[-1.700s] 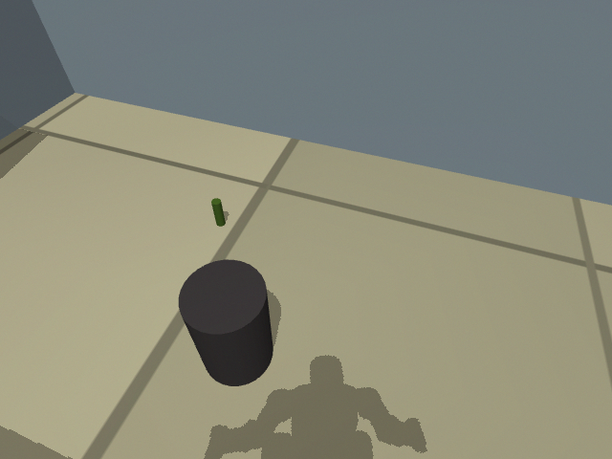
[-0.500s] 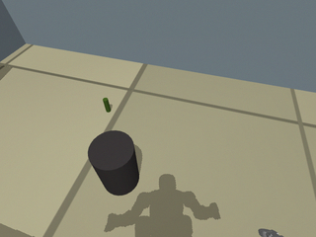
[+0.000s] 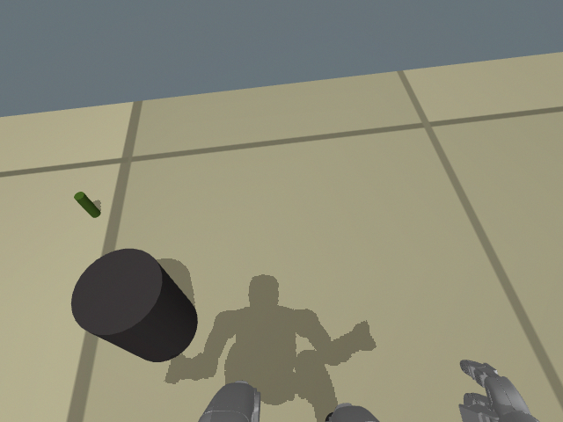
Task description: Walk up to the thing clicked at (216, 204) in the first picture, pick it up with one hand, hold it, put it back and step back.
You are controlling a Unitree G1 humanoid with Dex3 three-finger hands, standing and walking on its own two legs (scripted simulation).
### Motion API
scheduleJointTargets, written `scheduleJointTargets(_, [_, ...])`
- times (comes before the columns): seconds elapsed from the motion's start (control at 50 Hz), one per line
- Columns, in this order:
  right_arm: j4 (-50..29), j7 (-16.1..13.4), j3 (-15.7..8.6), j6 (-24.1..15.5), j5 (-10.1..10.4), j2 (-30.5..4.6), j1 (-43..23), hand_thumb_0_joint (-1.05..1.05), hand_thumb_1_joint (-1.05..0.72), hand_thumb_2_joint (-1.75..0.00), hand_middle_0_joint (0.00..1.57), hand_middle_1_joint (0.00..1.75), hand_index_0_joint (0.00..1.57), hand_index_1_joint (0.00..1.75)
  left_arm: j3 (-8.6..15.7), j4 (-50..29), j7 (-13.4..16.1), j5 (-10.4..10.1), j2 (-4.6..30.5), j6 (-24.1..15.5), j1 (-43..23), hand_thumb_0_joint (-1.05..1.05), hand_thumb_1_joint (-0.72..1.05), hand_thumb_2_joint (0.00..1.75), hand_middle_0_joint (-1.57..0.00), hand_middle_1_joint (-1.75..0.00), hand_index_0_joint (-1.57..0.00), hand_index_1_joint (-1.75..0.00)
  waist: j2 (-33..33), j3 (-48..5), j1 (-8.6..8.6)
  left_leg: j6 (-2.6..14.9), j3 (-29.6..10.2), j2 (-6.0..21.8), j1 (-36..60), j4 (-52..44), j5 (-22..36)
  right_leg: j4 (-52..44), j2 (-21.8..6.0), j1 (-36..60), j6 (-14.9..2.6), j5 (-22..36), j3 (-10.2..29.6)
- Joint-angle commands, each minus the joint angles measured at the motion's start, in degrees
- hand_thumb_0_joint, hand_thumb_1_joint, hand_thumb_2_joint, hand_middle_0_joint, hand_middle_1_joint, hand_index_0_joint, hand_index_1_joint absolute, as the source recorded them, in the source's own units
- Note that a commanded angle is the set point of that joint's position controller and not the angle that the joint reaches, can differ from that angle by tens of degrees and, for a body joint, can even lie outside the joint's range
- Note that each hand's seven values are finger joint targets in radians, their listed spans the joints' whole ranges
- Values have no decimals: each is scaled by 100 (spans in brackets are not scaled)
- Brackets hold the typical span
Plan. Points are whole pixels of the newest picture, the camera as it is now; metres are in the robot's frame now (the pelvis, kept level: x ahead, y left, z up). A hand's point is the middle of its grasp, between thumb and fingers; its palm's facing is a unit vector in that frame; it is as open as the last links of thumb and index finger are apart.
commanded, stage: walk up
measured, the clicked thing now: (87, 205) +0.95 +0.89 -0.69
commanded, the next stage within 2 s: stand in 1.84 s
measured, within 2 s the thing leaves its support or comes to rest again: neither
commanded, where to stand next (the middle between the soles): +0.02 +0.02 m, yaw -35 degrees
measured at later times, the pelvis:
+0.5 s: pelvis -0.04 +0.07 +0.00, yaw -19 degrees
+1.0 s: pelvis -0.03 +0.07 -0.01, yaw -31 degrees
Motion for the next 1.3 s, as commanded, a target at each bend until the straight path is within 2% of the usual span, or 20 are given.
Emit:
scheduleJointTargets(0.0, [-712, -127, -364, -189, -99, -950, -64, 0, -90, -90, 20, 30, 20, 30, 528, -661, 153, 18, 1504, -133, 409, 0, 90, 90, -20, -30, -20, -30, -795, -1447, 66, 47, -132, 4, -245, -341, 75, -441, -1166, 1163, -1289, 3047, 1587])
scheduleJointTargets(0.1, [-612, -231, -372, -365, -27, -880, 327, 0, -90, -90, 20, 30, 20, 30, 538, -981, 59, 72, 1654, 32, -124, 0, 90, 90, -20, -30, -20, -30, -1534, -1273, -126, 160, 24, -269, 910, -1832, 324, -75, -934, 2, -1189, 2982, 1749])
scheduleJointTargets(0.16, [-328, -292, -430, -493, -112, -953, 1260, 0, -90, -90, 20, 30, 20, 30, 455, -1214, 27, -49, 1295, 149, -580, 0, 90, 90, -20, -30, -20, -30, -1156, -1291, -595, 324, -74, -205, 2191, -3712, 1638, 887, -356, -882, -542, 1984, 1358])
scheduleJointTargets(0.2, [-514, -347, -577, -559, -180, -1727, 879, 0, -90, -90, 20, 30, 20, 30, 356, -1157, 56, -1, 1022, 200, -142, 0, 90, 90, -20, -30, -20, -30, 608, -1197, -284, 890, -2795, 2183, 2048, -4652, 1887, 2756, 694, -1815, -18, -1703, 637])
scheduleJointTargets(0.24, [-671, -289, -708, -596, -101, -2041, 232, 0, -90, -90, 20, 30, 20, 30, 479, -886, 47, 68, 1655, 232, -68, 0, 90, 90, -20, -30, -20, -30, 881, -734, -235, 2018, -3287, 2891, 875, -5081, 965, 4114, 144, -1396, 97, -1768, 551])
scheduleJointTargets(0.32, [-583, -300, -426, -704, -123, -1418, 348, 0, -90, -90, 20, 30, 20, 30, 644, -549, -270, -98, 1488, 273, -12, 0, 90, 90, -20, -30, -20, -30, 562, -574, -125, 884, -807, 1153, 844, -4612, 876, 3855, 194, -1207, -31, -614, 260])
scheduleJointTargets(0.44, [-476, -199, -472, -792, -246, -1729, 1315, 0, -90, -90, 20, 30, 20, 30, 568, -662, -426, -74, 1299, 130, -484, 0, 90, 90, -20, -30, -20, -30, 936, -1244, -623, 1341, -665, 1510, 2666, -4334, 634, 1541, -159, -1240, 225, -1532, -323])
scheduleJointTargets(0.54, [-576, -153, -382, -656, -160, -1634, 921, 0, -90, -90, 20, 30, 20, 30, 614, 62, -294, 4, 1222, -67, 478, 0, 90, 90, -20, -30, -20, -30, 631, -1095, -11, 1055, 94, 1516, 1115, -3096, 1626, -1075, -36, 992, -157, -595, -780])
scheduleJointTargets(0.56, [-583, -165, -255, -642, -130, -1260, 1046, 0, -90, -90, 20, 30, 20, 30, 734, 187, -255, 31, 1529, -107, 682, 0, 90, 90, -20, -30, -20, -30, -283, -1125, 93, 701, 476, 1152, 404, -2204, 1117, -1260, -147, 1666, -269, -519, -200])
scheduleJointTargets(0.58, [-639, -170, -101, -637, -78, -794, 1130, 0, -90, -90, 20, 30, 20, 30, 856, 65, -230, 86, 2003, -125, 546, 0, 90, 90, -20, -30, -20, -30, -1801, -818, 45, 179, 966, 442, -917, -1037, -162, -1705, -1349, 1813, -692, -934, 2121])
scheduleJointTargets(0.62, [-607, -299, -281, -643, -79, -1453, 616, 0, -90, -90, 20, 30, 20, 30, 820, -208, -210, 84, 2240, -55, 47, 0, 90, 90, -20, -30, -20, -30, -1538, -266, 137, 102, 163, 401, -776, -576, -551, -1822, -2112, 293, -1615, -1795, 3268])
scheduleJointTargets(0.68, [-117, -236, -249, -693, -37, -1358, 1096, 0, -90, -90, 20, 30, 20, 30, 639, -198, -157, -27, 1683, -124, -380, 0, 90, 90, -20, -30, -20, -30, -1276, -261, -204, 139, 118, 411, -560, -802, 343, -1406, -1184, 598, -1081, -813, 1682])
scheduleJointTargets(0.82, [37, -255, -161, -788, -96, -1166, 1024, 0, -90, -90, 20, 30, 20, 30, 532, -168, -126, -47, 1587, -154, -90, 0, 90, 90, -20, -30, -20, -30, -1405, -733, -78, 178, 288, 95, 521, -2071, 478, -641, -1047, 332, -1129, 1232, 1540])
scheduleJointTargets(0.88, [254, -302, -228, -876, -124, -1114, 1539, 0, -90, -90, 20, 30, 20, 30, 387, -251, -118, -127, 1373, -88, -462, 0, 90, 90, -20, -30, -20, -30, -1057, -934, -532, 298, 343, -106, 2042, -3436, 1406, 306, -763, -519, -750, 1548, 996])
scheduleJointTargets(0.92, [198, -338, -349, -951, -199, -1691, 1489, 0, -90, -90, 20, 30, 20, 30, 193, -271, -88, -212, 731, -99, -175, 0, 90, 90, -20, -30, -20, -30, 742, -1172, -426, 847, -2272, 1703, 2665, -4608, 1745, 1951, 461, -1376, -84, -929, 228])
scheduleJointTargets(0.96, [156, -285, -410, -917, -89, -1870, 974, 0, -90, -90, 20, 30, 20, 30, 342, 52, 29, -146, 1494, -66, -19, 0, 90, 90, -20, -30, -20, -30, 489, -946, -251, 1836, -3116, 2616, 1657, -4777, 738, 2629, -58, -946, -67, -2027, 210])
scheduleJointTargets(1.02, [138, -309, -239, -899, -164, -1439, 782, 0, -90, -90, 20, 30, 20, 30, 384, 241, -89, -149, 1368, -135, -169, 0, 90, 90, -20, -30, -20, -30, 429, -564, -221, 1180, -1134, 1529, 1480, -4310, 1929, 1920, -167, -796, -119, -1546, -28])
scheduleJointTargets(1.16, [180, -213, -100, -714, -98, -1268, 470, 0, -90, -90, 20, 30, 20, 30, 327, 687, -102, -84, 1031, -200, 148, 0, 90, 90, -20, -30, -20, -30, 728, -1125, -31, 864, -157, 1163, 1069, -3428, 2037, -499, 53, 930, -118, -65, -818])
scheduleJointTargets(1.24, [292, -257, 13, -603, 0, -911, 427, 0, -90, -90, 20, 30, 20, 30, 429, 556, -54, -11, 1814, -290, -632, 0, 90, 90, -20, -30, -20, -30, -906, -815, -155, 192, 263, 284, 578, -1958, -276, -1405, -1912, 212, -1293, -613, 2225])
scheduleJointTargets(1.28, [572, -249, -50, -666, -22, -1030, 683, 0, -90, -90, 20, 30, 20, 30, 324, 505, -100, -44, 1561, -246, -1155, 0, 90, 90, -20, -30, -20, -30, -857, -597, -443, 272, 177, 340, 1503, -2581, 76, -1192, -1533, -708, -1095, -765, 1553])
